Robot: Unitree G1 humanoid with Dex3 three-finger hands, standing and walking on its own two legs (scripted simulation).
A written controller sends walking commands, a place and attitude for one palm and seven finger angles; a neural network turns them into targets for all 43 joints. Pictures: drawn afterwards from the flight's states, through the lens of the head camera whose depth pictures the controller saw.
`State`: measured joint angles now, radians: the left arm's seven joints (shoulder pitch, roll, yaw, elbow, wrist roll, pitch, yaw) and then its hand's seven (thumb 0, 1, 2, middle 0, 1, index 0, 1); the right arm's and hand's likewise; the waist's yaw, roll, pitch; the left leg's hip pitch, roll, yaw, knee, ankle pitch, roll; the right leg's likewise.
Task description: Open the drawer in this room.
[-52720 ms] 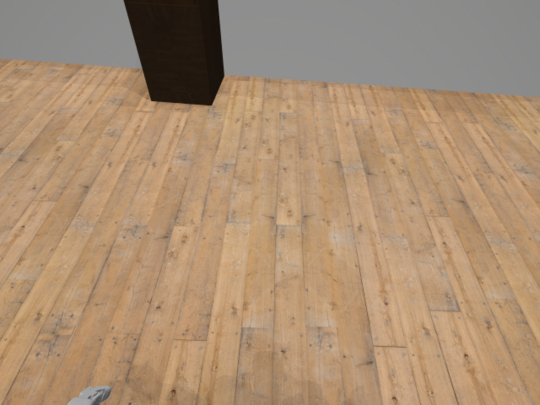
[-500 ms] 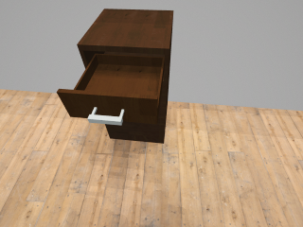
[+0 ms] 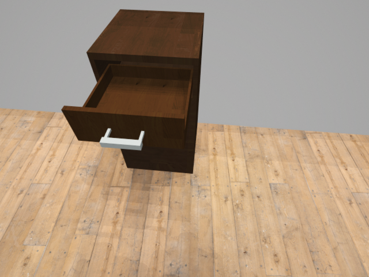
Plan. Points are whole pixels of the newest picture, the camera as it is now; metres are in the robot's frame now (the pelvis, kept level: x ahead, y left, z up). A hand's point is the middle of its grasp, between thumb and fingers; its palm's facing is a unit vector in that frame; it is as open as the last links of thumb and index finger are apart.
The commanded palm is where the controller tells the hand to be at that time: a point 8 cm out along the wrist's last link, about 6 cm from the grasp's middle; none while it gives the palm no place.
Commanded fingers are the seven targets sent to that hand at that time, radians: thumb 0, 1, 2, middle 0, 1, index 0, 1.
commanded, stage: look to check the result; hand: left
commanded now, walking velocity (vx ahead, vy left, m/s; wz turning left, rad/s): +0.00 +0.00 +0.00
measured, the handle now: (123, 138) +0.52 +0.23 -0.07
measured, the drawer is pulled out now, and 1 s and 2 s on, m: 0.29 0.29 0.29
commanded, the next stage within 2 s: stand and wait in 0.50 s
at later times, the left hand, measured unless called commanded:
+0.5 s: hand out of the picture -0.01 +0.15 -0.17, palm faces +0.04 -0.98 -0.19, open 7.4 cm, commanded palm none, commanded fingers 0.00 0.90 0.90 -0.20 -0.30 -0.20 -0.30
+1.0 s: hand out of the picture +0.01 +0.16 -0.17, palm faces +0.03 -0.98 -0.20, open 7.4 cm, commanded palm none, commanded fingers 0.00 0.90 0.90 -0.20 -0.30 -0.20 -0.30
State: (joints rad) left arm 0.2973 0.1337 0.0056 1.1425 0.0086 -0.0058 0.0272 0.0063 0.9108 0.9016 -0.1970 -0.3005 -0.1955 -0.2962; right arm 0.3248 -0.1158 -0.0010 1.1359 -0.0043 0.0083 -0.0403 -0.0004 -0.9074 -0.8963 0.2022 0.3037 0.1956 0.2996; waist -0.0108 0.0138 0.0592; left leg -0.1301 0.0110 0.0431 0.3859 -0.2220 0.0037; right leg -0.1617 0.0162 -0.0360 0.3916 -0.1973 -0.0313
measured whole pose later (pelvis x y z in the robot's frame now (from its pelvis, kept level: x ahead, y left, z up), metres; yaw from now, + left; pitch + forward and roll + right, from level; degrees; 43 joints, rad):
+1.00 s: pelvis +0.01 -0.02 +0.00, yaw +0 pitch -1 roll +0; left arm 0.26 0.14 0.02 1.13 0.01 -0.01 0.03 0.01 0.91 0.90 -0.20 -0.30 -0.20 -0.30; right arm 0.28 -0.13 -0.01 1.13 -0.01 0.01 -0.04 0.00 -0.91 -0.90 0.20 0.30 0.20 0.30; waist -0.01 0.02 0.07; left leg -0.12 0.04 0.03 0.37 -0.22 -0.02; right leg -0.15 0.04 -0.05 0.38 -0.20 -0.06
